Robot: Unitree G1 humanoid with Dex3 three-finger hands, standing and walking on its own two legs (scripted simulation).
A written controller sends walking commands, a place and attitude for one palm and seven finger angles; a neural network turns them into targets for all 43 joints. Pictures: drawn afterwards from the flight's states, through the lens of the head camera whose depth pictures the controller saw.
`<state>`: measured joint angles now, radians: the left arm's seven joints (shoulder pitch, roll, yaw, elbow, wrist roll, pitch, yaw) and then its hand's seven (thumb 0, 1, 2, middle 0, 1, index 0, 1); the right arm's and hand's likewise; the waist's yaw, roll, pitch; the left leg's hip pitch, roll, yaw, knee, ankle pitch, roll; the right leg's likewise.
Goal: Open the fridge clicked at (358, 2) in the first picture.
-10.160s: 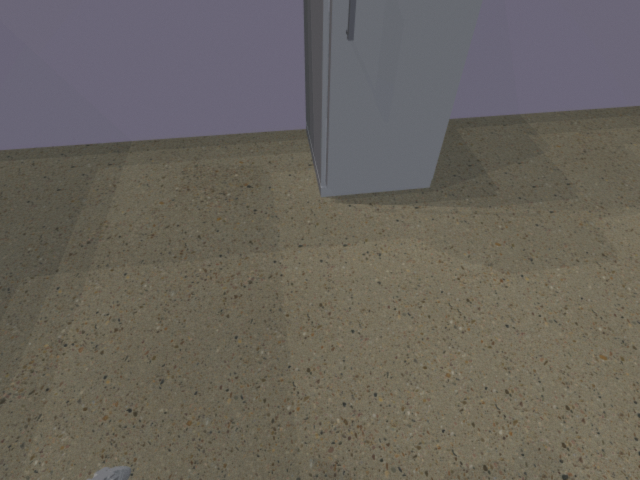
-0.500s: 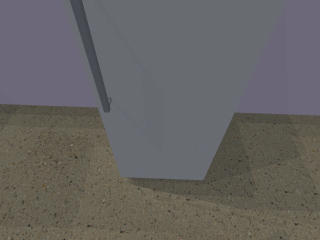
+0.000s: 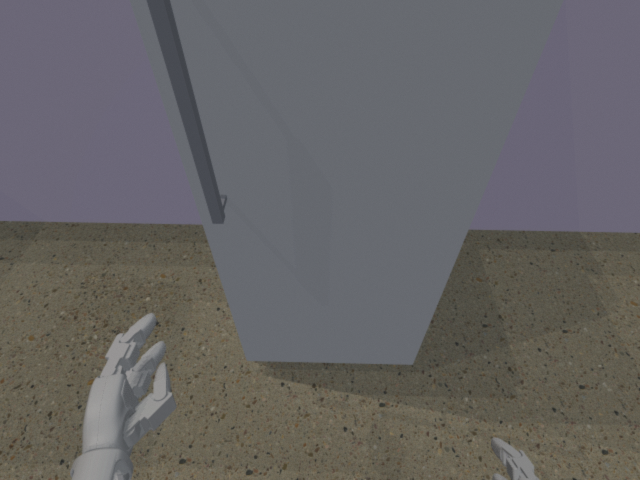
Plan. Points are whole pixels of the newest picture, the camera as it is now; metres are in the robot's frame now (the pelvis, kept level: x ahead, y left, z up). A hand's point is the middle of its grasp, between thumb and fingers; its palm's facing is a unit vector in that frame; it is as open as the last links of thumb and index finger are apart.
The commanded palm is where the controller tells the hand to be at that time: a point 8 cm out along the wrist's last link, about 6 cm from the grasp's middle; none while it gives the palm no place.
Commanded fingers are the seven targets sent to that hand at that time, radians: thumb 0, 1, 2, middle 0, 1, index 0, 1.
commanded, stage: raise the hand to about handle height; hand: left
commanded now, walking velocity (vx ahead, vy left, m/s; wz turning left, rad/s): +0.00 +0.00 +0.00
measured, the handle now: (195, 114) +0.54 +0.20 +0.20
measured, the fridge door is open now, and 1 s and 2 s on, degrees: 0 0 0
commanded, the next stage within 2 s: move the hooked fingers beside the handle in 1.90 s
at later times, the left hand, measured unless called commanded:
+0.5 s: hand (144, 414) +0.19 +0.21 +0.02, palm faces -0.01 -1.00 -0.05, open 10.3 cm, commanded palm +0.16 +0.27 +0.03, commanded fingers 0.00 0.06 0.54 -0.26 -0.84 -0.26 -0.84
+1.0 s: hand (91, 360) +0.23 +0.26 +0.08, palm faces +0.06 -1.00 -0.06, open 13.2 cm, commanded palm +0.20 +0.31 +0.09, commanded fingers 0.00 -0.50 0.30 -0.30 -1.20 -0.30 -1.20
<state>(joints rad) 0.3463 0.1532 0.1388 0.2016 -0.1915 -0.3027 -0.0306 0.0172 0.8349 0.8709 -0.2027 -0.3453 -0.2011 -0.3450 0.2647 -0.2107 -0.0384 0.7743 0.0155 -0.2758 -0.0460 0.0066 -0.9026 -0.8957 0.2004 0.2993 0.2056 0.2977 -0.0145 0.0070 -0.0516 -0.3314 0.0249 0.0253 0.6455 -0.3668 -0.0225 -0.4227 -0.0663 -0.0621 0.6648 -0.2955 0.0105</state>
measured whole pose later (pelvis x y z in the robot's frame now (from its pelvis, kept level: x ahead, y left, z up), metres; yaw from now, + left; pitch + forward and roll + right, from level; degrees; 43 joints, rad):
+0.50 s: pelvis -0.02 +0.00 -0.05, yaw +1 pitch +9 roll -2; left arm 0.33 0.27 0.23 -0.02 -0.30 -0.27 -0.35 0.01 0.28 0.64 -0.24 -0.70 -0.24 -0.70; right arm 0.24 -0.18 0.04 0.55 0.04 -0.23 -0.06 0.01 -0.90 -0.90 0.20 0.30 0.21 0.30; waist 0.01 0.03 -0.08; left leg -0.69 0.05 -0.04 1.05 -0.52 -0.02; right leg -0.73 -0.06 -0.10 0.98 -0.40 0.01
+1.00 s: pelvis +0.00 +0.01 -0.02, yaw +1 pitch +5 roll -2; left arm 0.21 0.34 0.34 0.05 -0.35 -0.19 -0.39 0.00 -0.30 0.39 -0.29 -1.07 -0.28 -1.07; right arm 0.26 -0.27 0.03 0.56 0.05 -0.29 -0.09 0.01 -0.90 -0.90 0.20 0.30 0.21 0.30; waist 0.03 0.03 -0.07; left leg -0.46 0.04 -0.01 0.83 -0.46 -0.01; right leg -0.50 -0.06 -0.09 0.76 -0.34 0.02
